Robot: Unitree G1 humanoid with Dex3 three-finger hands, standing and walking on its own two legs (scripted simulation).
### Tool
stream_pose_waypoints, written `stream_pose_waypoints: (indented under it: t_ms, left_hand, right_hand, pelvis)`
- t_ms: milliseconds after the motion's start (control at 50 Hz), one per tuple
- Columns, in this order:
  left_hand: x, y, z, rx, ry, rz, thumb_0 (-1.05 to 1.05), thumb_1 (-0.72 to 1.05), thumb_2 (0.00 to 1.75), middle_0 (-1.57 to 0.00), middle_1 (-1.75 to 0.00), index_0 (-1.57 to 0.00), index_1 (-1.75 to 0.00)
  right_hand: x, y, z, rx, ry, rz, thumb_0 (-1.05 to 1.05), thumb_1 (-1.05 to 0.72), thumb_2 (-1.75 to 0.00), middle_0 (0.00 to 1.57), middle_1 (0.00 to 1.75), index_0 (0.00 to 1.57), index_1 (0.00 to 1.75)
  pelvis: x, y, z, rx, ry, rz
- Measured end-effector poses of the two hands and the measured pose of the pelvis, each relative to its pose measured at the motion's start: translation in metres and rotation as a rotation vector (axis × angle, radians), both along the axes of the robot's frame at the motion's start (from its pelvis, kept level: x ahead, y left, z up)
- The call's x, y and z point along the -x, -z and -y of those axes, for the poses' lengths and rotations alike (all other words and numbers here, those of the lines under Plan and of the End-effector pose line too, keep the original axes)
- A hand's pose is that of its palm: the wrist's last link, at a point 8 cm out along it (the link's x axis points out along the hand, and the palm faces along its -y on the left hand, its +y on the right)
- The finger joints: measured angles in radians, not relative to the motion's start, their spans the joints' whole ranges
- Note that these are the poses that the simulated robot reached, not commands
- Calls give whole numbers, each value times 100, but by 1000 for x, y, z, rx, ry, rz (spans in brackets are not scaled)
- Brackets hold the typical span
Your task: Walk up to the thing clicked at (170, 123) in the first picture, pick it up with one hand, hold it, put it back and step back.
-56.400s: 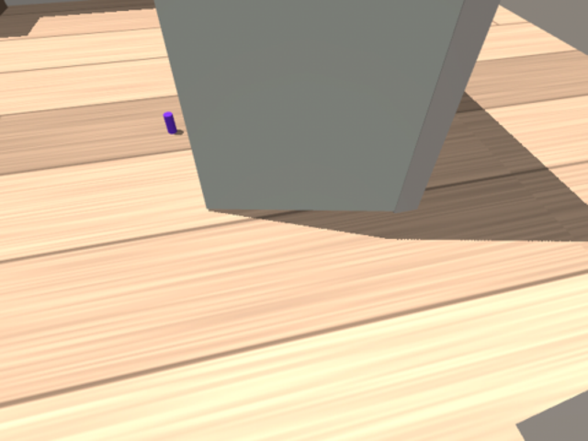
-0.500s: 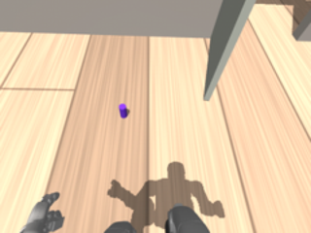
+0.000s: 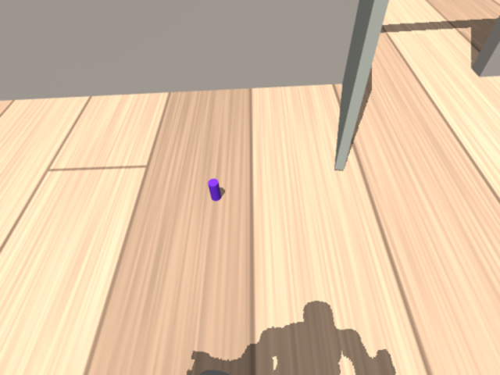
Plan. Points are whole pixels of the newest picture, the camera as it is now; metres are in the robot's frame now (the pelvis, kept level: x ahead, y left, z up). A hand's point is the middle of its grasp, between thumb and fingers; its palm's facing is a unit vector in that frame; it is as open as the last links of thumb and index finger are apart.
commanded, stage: step back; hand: left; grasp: from above
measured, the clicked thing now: (214, 190) +1.03 +0.28 -0.70
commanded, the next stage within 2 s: stand in 0.92 s
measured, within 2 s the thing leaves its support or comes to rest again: neither
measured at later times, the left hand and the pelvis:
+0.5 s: hand out of the picture +0.09 +0.25 -0.13, palm faces +0.07 -0.92 -0.38, open 7.4 cm; pelvis +0.02 -0.01 +0.00, yaw +3 degrees
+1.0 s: hand out of the picture +0.13 +0.30 -0.14, palm faces +0.08 -0.94 -0.35, open 7.4 cm; pelvis +0.05 +0.03 +0.01, yaw +4 degrees
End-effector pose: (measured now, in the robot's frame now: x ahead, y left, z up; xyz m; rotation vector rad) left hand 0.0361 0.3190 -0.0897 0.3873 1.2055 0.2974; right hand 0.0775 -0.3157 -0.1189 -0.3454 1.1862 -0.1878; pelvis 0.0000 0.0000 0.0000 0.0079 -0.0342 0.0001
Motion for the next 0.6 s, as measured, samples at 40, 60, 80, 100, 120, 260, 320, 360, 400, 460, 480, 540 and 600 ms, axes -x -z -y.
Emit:
stream_pose_waypoints:
  t_ms: [40, 60, 80, 100, 120, 260, 320, 360, 400, 460, 480, 540, 600]
  left_hand:
    - [1, 1, -9, -2, -8, 24, 1, 90, 89, -21, -30, -20, -30]
    - [2, 3, -14, -1, -14, 33, 1, 90, 89, -21, -30, -20, -30]
    - [2, 5, -18, -1, -17, 36, 1, 90, 89, -21, -30, -20, -30]
    - [3, 6, -21, 0, -18, 36, 1, 90, 89, -21, -30, -20, -30]
    - [3, 7, -22, 5, -21, 33, 1, 90, 89, -21, -30, -20, -30]
    - [-13, 4, -13, 41, 15, 29, 1, 90, 89, -21, -30, -20, -30]
    - [-26, 5, -4, 37, 26, 53, 1, 90, 89, -21, -30, -20, -30]
    - [-33, 8, 4, 29, 25, 76, 1, 90, 89, -21, -30, -20, -30]
    - [-36, 9, 13, 32, 18, 92, 1, 90, 89, -21, -30, -20, -30]
    - [-38, 6, 22, 50, -1, 104, 1, 90, 89, -21, -30, -20, -30]
    - [-39, 4, 23, 56, -6, 105, 1, 90, 89, -21, -30, -20, -30]
    - [-42, 4, 23, 66, -14, 101, 1, 90, 89, -21, -30, -20, -30]
    - [-46, 7, 15, 69, -26, 91, 1, 90, 89, -21, -30, -20, -30]
  right_hand:
    - [14, 4, -6, 0, -16, -45, 0, -90, -90, 20, 30, 20, 30]
    - [20, 5, -10, 1, -21, -61, 1, -90, -90, 20, 30, 20, 30]
    - [25, 5, -14, -1, -21, -73, 1, -90, -90, 20, 30, 20, 30]
    - [30, 4, -19, -5, -18, -75, 1, -90, -90, 20, 30, 20, 30]
    - [34, 2, -23, -10, -15, -69, 1, -90, -90, 20, 30, 20, 30]
    - [47, -11, -20, -19, 23, -42, 1, -90, -90, 21, 30, 20, 30]
    - [43, -8, -6, -10, 32, -44, 1, -90, -90, 21, 30, 20, 30]
    - [36, -1, 5, -1, 36, -48, 1, -90, -90, 21, 30, 20, 30]
    - [26, 2, 9, 9, 31, -53, 1, -90, -90, 20, 30, 20, 30]
    - [9, 0, 9, 8, 5, -51, 1, -90, -90, 20, 30, 20, 30]
    - [4, -1, 8, 8, -5, -47, 1, -90, -90, 20, 30, 20, 30]
    - [-10, -3, 5, 9, -28, -45, 0, -90, -90, 20, 30, 20, 30]
    - [-21, -4, -3, 13, -45, -55, 0, -90, -90, 20, 30, 20, 30]
  pelvis:
    - [5, 2, -4, 9, -28, -5]
    - [7, 4, -7, 6, -41, -5]
    - [9, 4, -9, -13, -41, 4]
    - [11, 3, -10, -36, -30, 13]
    - [11, 2, -11, -42, -22, 14]
    - [5, -7, -4, -8, -24, 12]
    - [0, -3, 5, -7, -22, 16]
    - [-3, 3, 10, 13, -24, 25]
    - [-7, 4, 13, 25, -39, 26]
    - [-13, -1, 14, 9, -46, 25]
    - [-15, -2, 13, 9, -50, 23]
    - [-21, -4, 8, 10, -57, 15]
    - [-28, -3, 2, 10, -71, 8]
